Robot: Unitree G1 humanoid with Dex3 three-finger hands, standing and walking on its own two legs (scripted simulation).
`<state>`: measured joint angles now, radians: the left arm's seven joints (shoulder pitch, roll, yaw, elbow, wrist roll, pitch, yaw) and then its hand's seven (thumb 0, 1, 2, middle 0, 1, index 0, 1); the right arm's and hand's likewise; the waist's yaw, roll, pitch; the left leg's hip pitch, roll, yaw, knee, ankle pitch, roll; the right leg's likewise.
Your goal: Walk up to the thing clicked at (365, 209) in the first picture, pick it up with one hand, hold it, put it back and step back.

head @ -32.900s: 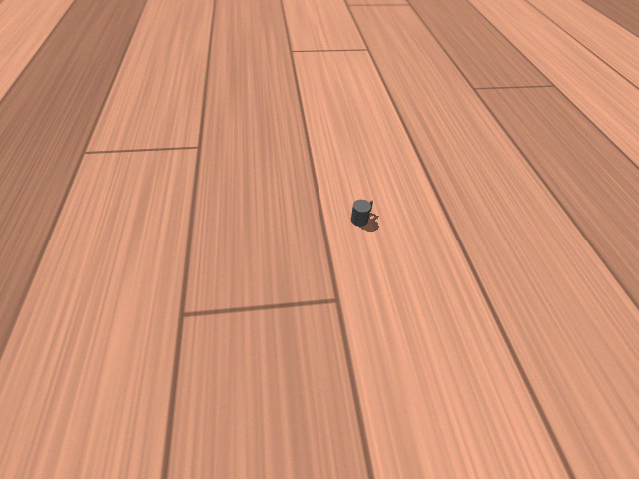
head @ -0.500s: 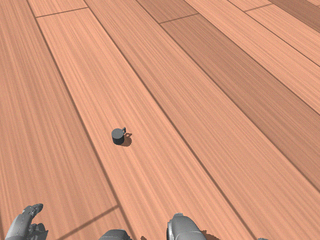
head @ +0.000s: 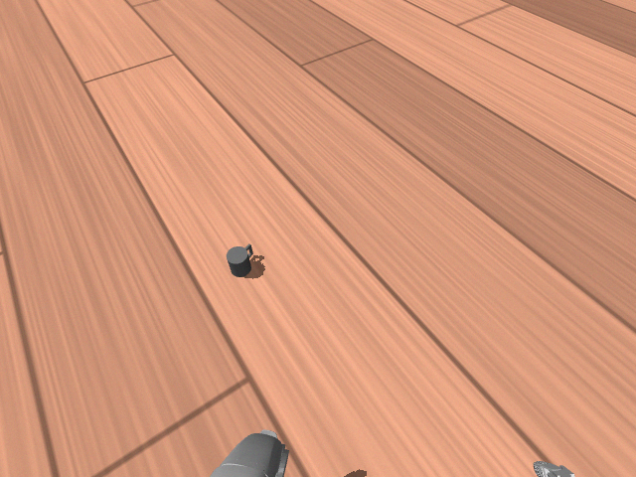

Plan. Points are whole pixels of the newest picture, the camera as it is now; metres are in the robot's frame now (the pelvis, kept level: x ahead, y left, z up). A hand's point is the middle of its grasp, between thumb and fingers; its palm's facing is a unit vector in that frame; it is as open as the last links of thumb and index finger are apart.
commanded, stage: step back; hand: left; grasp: from above
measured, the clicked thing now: (242, 258) +0.88 +0.33 -0.72
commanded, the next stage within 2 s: stand in 1.40 s
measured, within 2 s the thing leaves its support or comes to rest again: neither
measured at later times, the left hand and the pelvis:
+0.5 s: hand out of the picture -0.09 +0.25 -0.16, palm faces +0.09 -0.93 -0.36, open 7.4 cm; pelvis -0.13 -0.02 +0.00, yaw +5 degrees
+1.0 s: hand out of the picture -0.08 +0.29 -0.15, palm faces +0.06 -0.92 -0.39, open 7.4 cm; pelvis -0.11 +0.01 +0.00, yaw +5 degrees
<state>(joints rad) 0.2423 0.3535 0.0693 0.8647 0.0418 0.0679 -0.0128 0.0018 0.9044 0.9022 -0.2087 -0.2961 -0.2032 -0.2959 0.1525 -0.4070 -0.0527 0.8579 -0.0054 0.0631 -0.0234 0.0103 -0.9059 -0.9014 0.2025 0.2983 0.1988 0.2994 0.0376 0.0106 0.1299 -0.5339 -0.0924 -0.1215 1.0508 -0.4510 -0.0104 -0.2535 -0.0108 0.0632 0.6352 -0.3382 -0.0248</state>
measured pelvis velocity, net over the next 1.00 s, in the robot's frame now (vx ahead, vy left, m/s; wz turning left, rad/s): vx -0.11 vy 0.01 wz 0.09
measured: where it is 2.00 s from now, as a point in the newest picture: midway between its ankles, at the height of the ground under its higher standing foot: outside the picture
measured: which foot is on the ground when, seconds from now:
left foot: up 0.00-0.20, down 0.22-0.54, up 0.56-0.78, down 0.80-1.00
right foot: down 0.00-0.26, up 0.28-0.48, down 0.50-0.84, up 0.86-1.00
